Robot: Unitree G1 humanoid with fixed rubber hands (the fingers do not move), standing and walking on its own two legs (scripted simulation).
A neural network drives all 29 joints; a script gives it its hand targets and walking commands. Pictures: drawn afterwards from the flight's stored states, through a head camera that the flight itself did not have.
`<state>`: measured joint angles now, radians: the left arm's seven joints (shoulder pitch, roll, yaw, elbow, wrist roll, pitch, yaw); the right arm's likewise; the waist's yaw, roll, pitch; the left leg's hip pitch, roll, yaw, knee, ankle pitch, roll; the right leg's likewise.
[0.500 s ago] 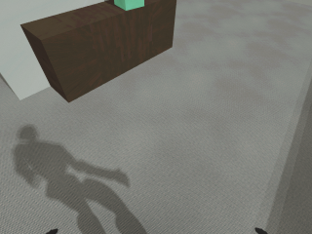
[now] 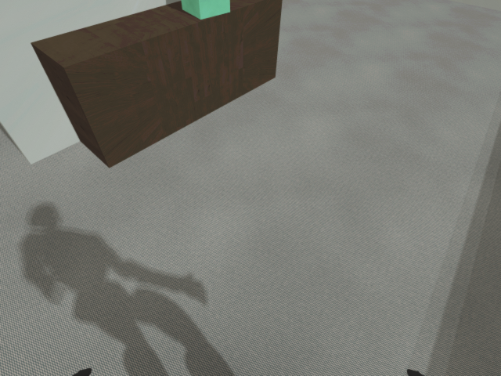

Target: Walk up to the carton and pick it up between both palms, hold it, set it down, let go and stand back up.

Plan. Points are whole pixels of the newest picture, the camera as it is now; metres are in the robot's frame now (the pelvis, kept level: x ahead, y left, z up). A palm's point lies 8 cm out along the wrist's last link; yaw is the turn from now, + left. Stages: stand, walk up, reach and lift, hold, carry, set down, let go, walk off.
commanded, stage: walk up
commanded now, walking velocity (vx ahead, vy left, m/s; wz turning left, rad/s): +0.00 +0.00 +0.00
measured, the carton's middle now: out of the picture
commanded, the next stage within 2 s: none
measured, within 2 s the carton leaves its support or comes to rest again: neither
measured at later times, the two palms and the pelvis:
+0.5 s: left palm out of the picture +0.07 +0.41 -0.12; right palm (419, 320) +0.24 -0.29 -0.07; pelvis +0.06 +0.03 -0.04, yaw +14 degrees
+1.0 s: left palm (59, 283) +0.30 +0.38 -0.10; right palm (355, 199) +0.54 -0.26 -0.11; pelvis +0.31 +0.02 -0.04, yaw +26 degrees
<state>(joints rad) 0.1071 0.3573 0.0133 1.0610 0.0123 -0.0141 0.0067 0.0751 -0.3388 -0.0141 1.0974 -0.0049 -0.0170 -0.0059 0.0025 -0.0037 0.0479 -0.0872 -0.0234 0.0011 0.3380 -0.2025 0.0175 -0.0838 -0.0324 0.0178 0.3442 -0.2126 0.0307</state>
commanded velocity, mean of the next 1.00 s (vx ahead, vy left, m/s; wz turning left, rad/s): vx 0.00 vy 0.00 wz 0.00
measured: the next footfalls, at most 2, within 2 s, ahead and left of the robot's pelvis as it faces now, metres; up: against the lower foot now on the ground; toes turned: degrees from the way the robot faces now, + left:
left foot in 0.44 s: +0.11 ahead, +0.15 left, +0.00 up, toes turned +19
right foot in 0.90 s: +0.50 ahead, -0.05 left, +0.00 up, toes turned +21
